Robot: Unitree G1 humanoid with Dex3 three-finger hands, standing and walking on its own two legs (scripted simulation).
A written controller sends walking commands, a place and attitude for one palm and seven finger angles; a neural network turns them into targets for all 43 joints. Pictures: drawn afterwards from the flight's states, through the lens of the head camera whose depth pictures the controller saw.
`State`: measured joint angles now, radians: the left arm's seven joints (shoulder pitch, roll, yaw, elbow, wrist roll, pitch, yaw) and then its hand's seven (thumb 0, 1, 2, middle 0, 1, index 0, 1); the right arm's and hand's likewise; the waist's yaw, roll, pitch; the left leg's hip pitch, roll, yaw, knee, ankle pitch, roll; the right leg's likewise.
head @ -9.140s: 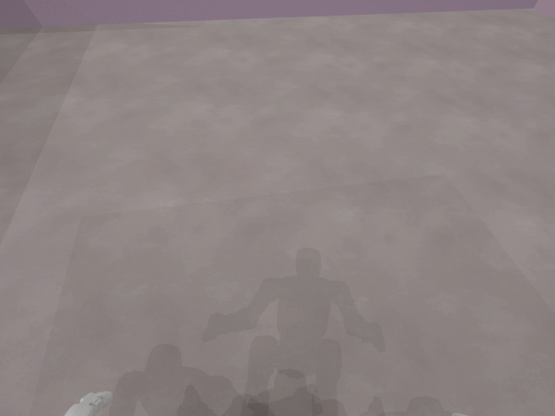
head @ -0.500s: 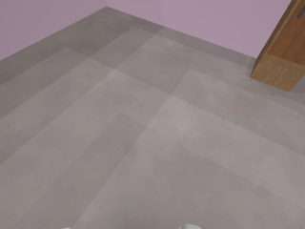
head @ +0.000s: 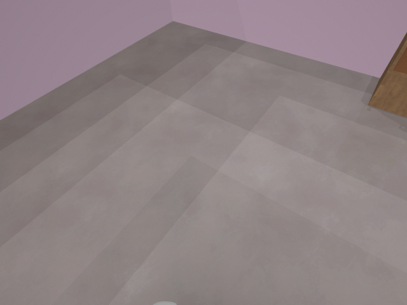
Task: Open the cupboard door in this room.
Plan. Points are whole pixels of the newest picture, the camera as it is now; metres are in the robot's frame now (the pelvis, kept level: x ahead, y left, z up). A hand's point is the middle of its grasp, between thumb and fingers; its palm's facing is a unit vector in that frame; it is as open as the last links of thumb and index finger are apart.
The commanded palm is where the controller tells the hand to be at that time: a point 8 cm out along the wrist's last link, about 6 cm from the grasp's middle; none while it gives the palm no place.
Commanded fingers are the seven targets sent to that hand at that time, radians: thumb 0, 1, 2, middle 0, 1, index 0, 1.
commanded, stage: turn or walk to find it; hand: left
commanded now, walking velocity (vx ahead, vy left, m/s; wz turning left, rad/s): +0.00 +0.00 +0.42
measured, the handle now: out of the picture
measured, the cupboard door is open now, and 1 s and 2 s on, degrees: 0 0 0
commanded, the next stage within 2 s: none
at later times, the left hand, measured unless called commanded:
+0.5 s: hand out of the picture -0.01 +0.28 -0.17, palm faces +0.23 -0.95 -0.22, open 7.4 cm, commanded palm none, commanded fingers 0.00 0.90 0.90 -0.20 -0.30 -0.20 -0.30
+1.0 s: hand out of the picture -0.03 +0.19 -0.14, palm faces +0.38 -0.88 -0.27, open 7.4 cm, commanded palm none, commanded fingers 0.00 0.90 0.90 -0.20 -0.30 -0.20 -0.30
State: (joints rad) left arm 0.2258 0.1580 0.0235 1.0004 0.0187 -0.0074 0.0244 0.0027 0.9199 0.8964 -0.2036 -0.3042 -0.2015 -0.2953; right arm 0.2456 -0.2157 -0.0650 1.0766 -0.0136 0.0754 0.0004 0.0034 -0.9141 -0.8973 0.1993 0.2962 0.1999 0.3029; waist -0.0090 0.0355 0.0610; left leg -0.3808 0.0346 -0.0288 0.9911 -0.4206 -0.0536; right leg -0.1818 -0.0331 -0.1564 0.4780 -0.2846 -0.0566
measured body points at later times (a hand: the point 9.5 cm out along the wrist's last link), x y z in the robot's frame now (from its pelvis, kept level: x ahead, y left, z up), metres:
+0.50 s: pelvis -0.03 +0.06 +0.01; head -0.01 +0.10 +0.45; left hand -0.02 +0.33 -0.16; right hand +0.10 -0.16 -0.13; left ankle -0.04 +0.14 -0.74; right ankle -0.04 -0.11 -0.65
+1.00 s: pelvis -0.04 -0.01 +0.00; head -0.01 -0.04 +0.45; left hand -0.05 +0.24 -0.12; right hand +0.06 -0.25 -0.17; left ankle -0.13 +0.13 -0.64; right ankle -0.02 -0.09 -0.74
